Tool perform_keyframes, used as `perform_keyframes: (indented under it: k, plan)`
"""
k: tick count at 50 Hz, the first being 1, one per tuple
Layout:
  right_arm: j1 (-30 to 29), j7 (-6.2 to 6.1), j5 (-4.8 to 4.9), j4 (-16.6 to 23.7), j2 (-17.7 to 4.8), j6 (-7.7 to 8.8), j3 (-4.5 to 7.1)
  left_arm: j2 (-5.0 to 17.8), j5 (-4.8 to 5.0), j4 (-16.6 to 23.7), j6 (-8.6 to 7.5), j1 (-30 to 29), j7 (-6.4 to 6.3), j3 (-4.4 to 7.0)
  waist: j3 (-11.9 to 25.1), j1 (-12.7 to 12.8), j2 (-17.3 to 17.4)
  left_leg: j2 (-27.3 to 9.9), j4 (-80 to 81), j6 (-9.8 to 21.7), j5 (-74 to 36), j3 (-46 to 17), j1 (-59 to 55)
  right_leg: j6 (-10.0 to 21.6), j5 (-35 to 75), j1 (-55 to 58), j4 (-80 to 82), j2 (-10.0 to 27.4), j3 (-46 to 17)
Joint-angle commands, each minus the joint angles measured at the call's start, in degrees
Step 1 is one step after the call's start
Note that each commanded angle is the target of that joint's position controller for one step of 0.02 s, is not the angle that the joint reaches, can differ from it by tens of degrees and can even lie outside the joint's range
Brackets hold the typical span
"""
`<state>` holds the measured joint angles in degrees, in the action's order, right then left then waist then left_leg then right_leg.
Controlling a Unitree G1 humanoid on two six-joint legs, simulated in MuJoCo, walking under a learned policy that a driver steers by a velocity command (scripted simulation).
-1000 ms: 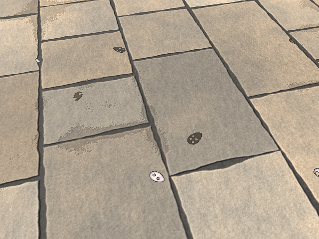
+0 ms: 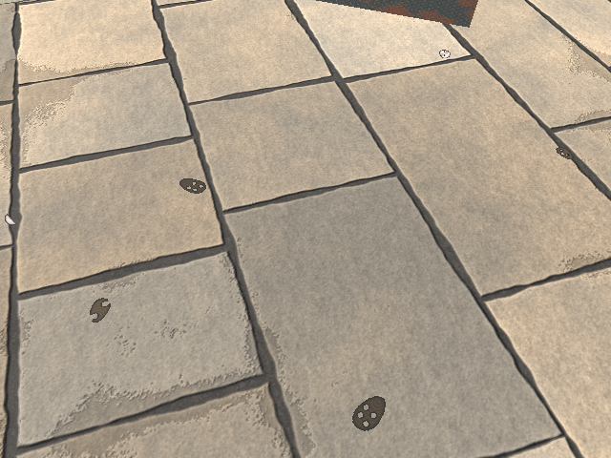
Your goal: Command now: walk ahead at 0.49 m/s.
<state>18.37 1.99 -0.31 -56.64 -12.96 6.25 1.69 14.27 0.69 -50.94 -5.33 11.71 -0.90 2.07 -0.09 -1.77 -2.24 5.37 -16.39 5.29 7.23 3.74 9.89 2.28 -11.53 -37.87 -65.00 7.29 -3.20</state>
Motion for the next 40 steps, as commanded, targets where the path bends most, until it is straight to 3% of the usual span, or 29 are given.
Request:
perform_keyframes:
  k: [1, 5, 10, 12, 13, 14, 15, 16, 17, 18, 19, 20, 21, 23, 25, 28, 32, 36, 40]
  plan:
    - [-2.36, -1.13, 0.1, 3.18, -7.62, 1.0, 1.22, 2.56, -0.71, 2.43, 0.21, 1.9, -0.37, 0.73, -3.11, 2.68, 4.26, -16.02, 11.64, 9.82, -4.16, -11.82, 6.07, -1.54, 9.26, -1.07, 8.32, 2.38, -0.1]
    - [2.26, -1.96, 1.02, 2.18, -9.22, 0.25, 1.5, 1.62, -0.16, 4.82, -0.44, -7.38, 0.35, 0.34, -3.1, -0.7, 4.39, -15.11, 10.62, 7.25, -4.88, -9.03, 1.17, -2.01, 17.57, 0.98, 24.78, -0.29, 2.18]
    - [6.39, -2.1, 1.53, 0.27, -9.76, -0.96, 1.84, 2.55, 0.58, 7.66, -0.97, -14.24, 2.09, 0.18, -4.64, -2.7, 5.25, -18.83, 6.39, 6.42, -3.39, -10.29, -8.3, -0.8, 12.26, 0.65, 33.27, -1.89, 2.43]
    - [5.77, -2.23, 1.56, 0.2, -10.47, -1.58, 2.19, 3.85, 0.59, 7.91, -1.49, -12.65, 2.65, 0.61, -3.71, -1.05, 6.08, -20.13, 3.11, 5.49, -6.72, -11.05, -10.73, 0.83, 7.66, 4.23, 35.61, -2.91, 3.01]
    - [4.56, -2.25, 1.51, 0.46, -10.84, -1.9, 2.26, 4.99, 0.52, 7.18, -1.72, -9.19, 2.71, 1.22, -1.88, 1.28, 6.62, -19.53, -0.89, 4.65, -14.02, -10.29, -10.71, 1.84, 6.15, 9.68, 36.83, -4.41, 4.35]
    - [3.67, -2.23, 1.18, 0.81, -9.92, -2.21, 1.88, 7.21, 0.43, 4.71, -1.85, -1.17, 2.51, 2.56, 2.76, 5.17, 5.97, -16.54, -10.34, 3.29, -23.06, -7.83, -9.33, 3.35, 5.87, 20.09, 37.93, -6.28, 5.69]
    - [3.16, -2.21, 0.29, 2.25, -7.59, -2.15, 0.82, 11.72, -0.04, 1.96, -1.94, 10.7, 2.04, 4.1, 11.49, 9.53, 1.85, -12.94, -27.18, 1.13, -18.52, -4.37, 0.02, 7.0, 7.04, 37.45, 36.59, 0.76, -2.11]
    - [9.42, -1.67, 0.4, 2.79, -0.7, -0.83, -1.22, 17.39, -0.61, 0.34, -1.37, 17.31, 2.11, 5.55, 19.09, 7.97, -13.04, -2.74, -49.51, -3.3, 6.01, -0.99, 24.7, 15.84, -2.12, 59.49, 41.23, 14.05, -27.74]
    - [8.22, -1.44, 1.35, 2.07, -4.34, 0.66, -0.47, 12.07, -0.52, 0.42, -1.39, 17.27, 2.24, 4.03, 20.96, 8.53, -11.77, -3.18, -58.61, -2.48, 23.26, -9.86, 32.03, 16.1, -5.68, 60.1, 47.77, 15.74, -38.81]
    - [3.31, -1.21, 2.73, 3.78, -8.97, 1.49, 0.77, 9.08, -0.32, 1.44, -1.51, 11.74, 2.23, 2.95, 12.81, 7.31, -8.36, -6.56, -61.0, -1.15, 19.69, -10.48, 36.17, 13.28, -4.45, 53.05, 48.17, 14.2, -30.67]
    - [-0.24, -1.47, 2.75, 4.74, -9.25, 1.55, 0.88, 7.18, -0.36, 2.86, -1.39, 6.17, 2.27, 2.22, 8.48, 5.49, -3.76, -9.82, -59.06, -0.9, 14.33, -8.72, 34.38, 11.77, 0.58, 44.79, 49.26, 11.9, -22.54]
    - [-2.15, -1.79, 1.86, 5.07, -8.41, 1.19, 1.1, 5.51, -0.62, 3.29, -1.38, 2.75, 2.61, 1.71, 4.68, 3.93, -0.82, -11.61, -55.2, -1.17, 10.62, -8.02, 32.3, 11.08, 4.66, 37.52, 51.55, 9.47, -17.25]
    - [-1.44, -2.01, 1.36, 4.99, -7.66, 0.35, 1.43, 4.16, -0.96, 3.21, -1.59, 1.29, 2.82, 1.27, 3.47, 1.99, -1.85, -13.32, -51.92, -1.29, 8.14, -8.31, 28.61, 10.07, 7.01, 33.1, 53.39, 7.38, -13.23]
    - [0.43, -2.15, 1.23, 4.29, -5.19, -1.12, 1.28, 4.15, -0.95, 1.94, -1.82, 2.28, 3.03, 1.34, 2.04, 0.62, -2.2, -13.48, -49.17, -2.1, 5.92, -7.32, 25.62, 10.47, 11.36, 29.03, 55.88, 5.48, -8.89]
    - [-1.73, -2.34, 0.93, 5.25, -5.13, -1.7, 1.49, 5.86, -0.99, 0.63, -1.94, 4.45, 2.56, 1.82, 0.42, 0.42, -1.15, -13.74, -45.4, -3.04, 2.33, -7.02, 28.46, 11.09, 16.06, 28.97, 57.13, 5.32, -6.28]
    - [-8.37, -2.27, 0.54, 7.5, -4.77, -1.65, 1.64, 6.52, -0.84, -0.7, -1.33, 7.28, 1.56, 1.96, -1.11, 1.81, -0.64, -13.71, -35.73, -4.12, -5.32, -6.69, 32.71, 10.52, 18.06, 31.22, 57.97, 4.93, -3.69]
    - [-16.46, -1.63, 0.88, 9.63, -3.7, -1.2, 1.22, 7.36, -0.3, -2.11, -0.88, 10.41, 0.83, 2.02, -2.9, 4.26, -1.08, -11.72, -22.85, -4.15, -13.45, -4.62, 30.17, 8.98, 14.69, 32.35, 59.02, 3.62, -0.54]
    - [-22.51, -0.57, 1.41, 11.82, -3.85, -0.77, 0.93, 7.71, 0.11, -4.36, -0.08, 14.01, 0.57, 2.3, -5.18, 5.99, -1.24, -10.64, -16.67, -3.27, -11.67, -4.28, 31.36, 8.83, 13.71, 38.86, 57.18, 6.05, -0.66]
    - [-21.65, 0.59, 1.54, 12.7, -5.6, 0.04, 1.44, 8.87, 0.36, -4.97, 0.93, 12.88, 0.08, 2.98, -3.8, 3.64, -2.33, -8.9, -13.25, -0.63, -4.22, -3.21, 25.93, 7.32, 22.79, 43.59, 51.5, 8.24, -0.79]
